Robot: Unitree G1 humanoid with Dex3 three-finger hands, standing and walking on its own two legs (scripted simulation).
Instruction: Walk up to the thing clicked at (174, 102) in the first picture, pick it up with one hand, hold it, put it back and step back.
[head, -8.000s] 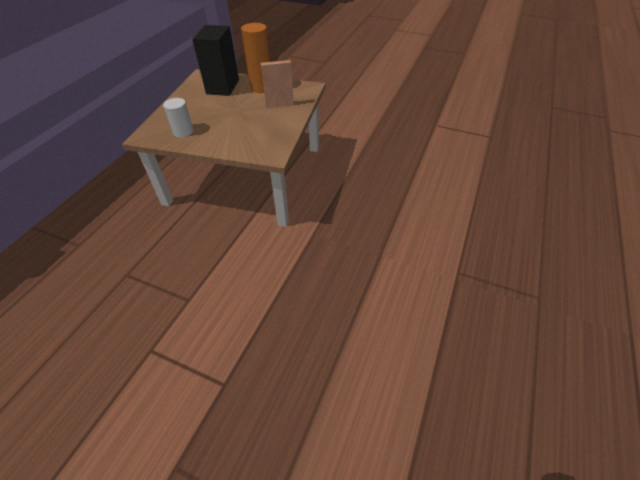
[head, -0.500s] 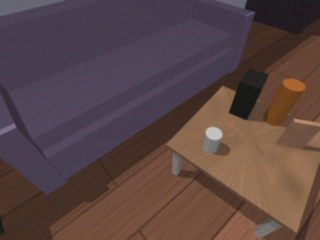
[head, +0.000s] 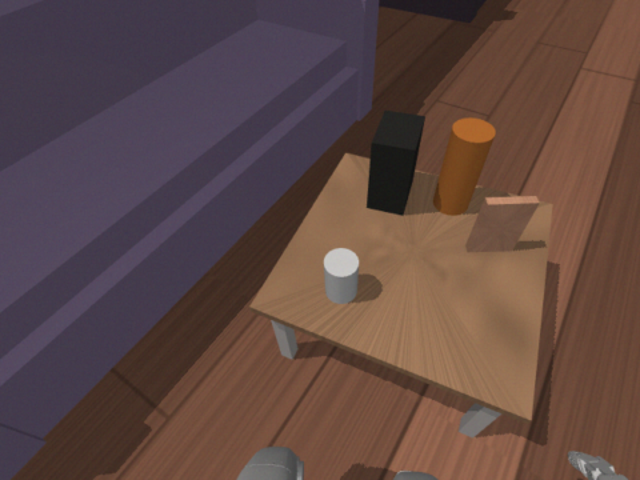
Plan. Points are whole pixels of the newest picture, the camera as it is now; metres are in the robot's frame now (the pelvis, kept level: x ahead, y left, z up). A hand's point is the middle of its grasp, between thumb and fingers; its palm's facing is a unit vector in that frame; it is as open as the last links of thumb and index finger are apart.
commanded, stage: walk up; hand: left
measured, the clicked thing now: (341, 276) +0.60 +0.03 -0.34
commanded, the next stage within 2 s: none
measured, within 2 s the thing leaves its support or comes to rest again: neither
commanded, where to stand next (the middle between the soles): +0.10 -0.01 m, yaw -21 degrees
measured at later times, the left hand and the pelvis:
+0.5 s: hand (183, 382) +0.26 +0.27 -0.14, palm faces -0.27 -0.85 -0.45, open 7.4 cm; pelvis +0.06 +0.02 -0.02, yaw -14 degrees
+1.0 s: hand (210, 393) +0.24 +0.22 -0.15, palm faces -0.36 -0.84 -0.40, open 7.4 cm; pelvis +0.05 +0.01 -0.02, yaw -22 degrees
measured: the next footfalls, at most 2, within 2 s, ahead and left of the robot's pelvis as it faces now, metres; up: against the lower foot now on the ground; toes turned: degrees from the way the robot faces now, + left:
left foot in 0.14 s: +0.15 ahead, +0.14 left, +0.00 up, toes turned -3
right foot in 0.48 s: +0.07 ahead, -0.12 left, +0.00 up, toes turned -20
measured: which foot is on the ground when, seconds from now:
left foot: up 0.00-0.12, down 0.14-0.50, up 0.52-0.72, down 0.74-1.00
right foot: down 0.00-0.14, up 0.16-0.46, down 0.48-1.00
